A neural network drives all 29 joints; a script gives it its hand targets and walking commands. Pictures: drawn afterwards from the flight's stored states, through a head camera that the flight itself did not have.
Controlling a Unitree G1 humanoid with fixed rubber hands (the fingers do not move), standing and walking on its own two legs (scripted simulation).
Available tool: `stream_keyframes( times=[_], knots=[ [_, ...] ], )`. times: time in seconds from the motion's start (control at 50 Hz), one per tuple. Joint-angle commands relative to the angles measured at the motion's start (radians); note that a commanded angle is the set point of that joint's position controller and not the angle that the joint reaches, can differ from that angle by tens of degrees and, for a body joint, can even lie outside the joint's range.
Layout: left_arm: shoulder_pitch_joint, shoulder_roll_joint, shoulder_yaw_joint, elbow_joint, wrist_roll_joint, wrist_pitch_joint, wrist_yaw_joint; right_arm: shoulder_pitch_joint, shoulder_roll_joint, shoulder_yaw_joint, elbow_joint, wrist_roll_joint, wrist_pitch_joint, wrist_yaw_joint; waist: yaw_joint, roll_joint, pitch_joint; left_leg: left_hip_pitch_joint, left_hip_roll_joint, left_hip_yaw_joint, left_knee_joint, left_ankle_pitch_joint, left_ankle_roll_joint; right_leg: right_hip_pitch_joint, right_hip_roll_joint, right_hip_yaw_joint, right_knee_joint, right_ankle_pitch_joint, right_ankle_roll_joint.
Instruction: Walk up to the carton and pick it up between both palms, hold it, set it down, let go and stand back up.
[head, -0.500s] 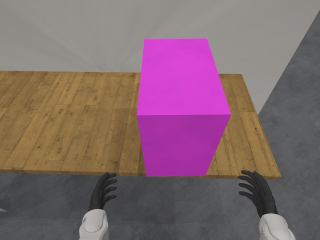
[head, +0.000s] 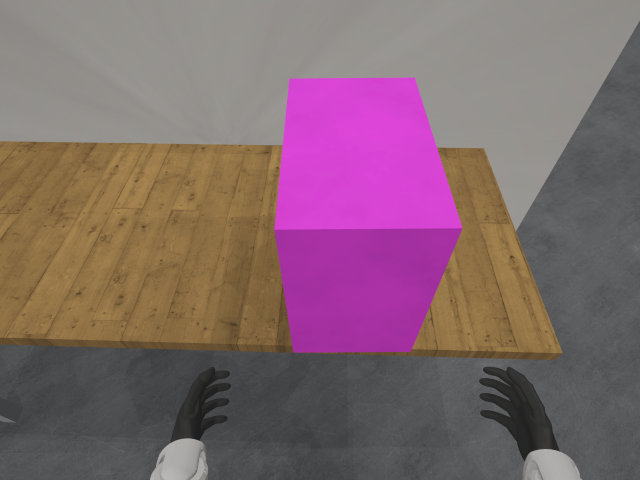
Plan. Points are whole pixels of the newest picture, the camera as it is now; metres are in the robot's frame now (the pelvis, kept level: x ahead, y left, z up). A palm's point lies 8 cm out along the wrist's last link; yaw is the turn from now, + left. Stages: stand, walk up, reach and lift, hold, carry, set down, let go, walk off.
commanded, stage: set down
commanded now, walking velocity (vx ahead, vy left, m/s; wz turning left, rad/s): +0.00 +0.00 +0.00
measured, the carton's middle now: (352, 219) +0.45 -0.02 +0.05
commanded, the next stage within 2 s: let go in 0.44 s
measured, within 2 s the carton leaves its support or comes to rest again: neither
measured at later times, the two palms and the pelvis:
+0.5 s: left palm (183, 459) +0.16 +0.21 -0.09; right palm (532, 464) +0.15 -0.23 -0.07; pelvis +0.01 +0.00 +0.00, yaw +0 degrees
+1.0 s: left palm (180, 446) +0.18 +0.22 -0.10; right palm (536, 469) +0.14 -0.24 -0.09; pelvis +0.03 +0.00 +0.00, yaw +0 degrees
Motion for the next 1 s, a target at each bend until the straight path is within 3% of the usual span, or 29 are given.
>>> stream_keyframes(
  times=[0.0,0.5,0.86,0.88,0.92,0.98],
  knots=[
    [-0.098,0.170,-0.054,-0.028,-0.071,-0.034,-0.010,-0.039,-0.163,0.060,-0.039,-0.059,-0.061,0.001,0.075,-0.040,-0.060,0.090,-0.005,0.109,-0.130,0.008,0.008,0.115,-0.030,0.030,-0.052,-0.045,-0.002],
    [-0.199,0.244,-0.034,0.147,-0.060,-0.056,-0.038,-0.133,-0.146,0.039,0.156,-0.141,-0.119,-0.001,0.060,-0.029,-0.061,0.063,0.007,0.106,-0.098,0.017,0.005,0.084,-0.022,0.021,-0.025,-0.028,-0.004],
    [-0.150,0.230,-0.012,0.167,-0.037,-0.087,-0.043,-0.123,-0.186,0.026,0.259,-0.128,-0.207,0.014,0.066,-0.020,-0.094,0.120,0.000,0.106,-0.053,0.188,-0.017,0.091,-0.008,0.011,-0.010,0.158,0.006],
    [-0.074,0.358,0.048,0.218,-0.060,-0.120,-0.046,-0.023,-0.327,-0.027,0.268,-0.160,-0.090,-0.028,0.051,0.029,-0.281,0.168,0.090,-0.043,0.097,0.420,0.038,0.090,-0.115,0.103,0.123,0.337,-0.016],
    [-0.061,0.354,0.051,0.235,-0.059,-0.131,-0.052,-0.025,-0.311,-0.038,0.264,-0.154,-0.025,-0.045,0.042,-0.027,-0.274,0.163,0.113,-0.056,0.121,0.419,0.066,0.076,-0.118,0.083,0.128,0.296,-0.012],
    [-0.078,0.349,0.046,0.253,-0.051,-0.145,-0.061,-0.030,-0.290,-0.031,0.247,-0.148,0.011,-0.052,0.043,-0.002,-0.164,0.066,0.098,-0.066,0.084,0.247,0.070,0.035,-0.115,0.088,0.093,0.167,-0.003]
  ],
)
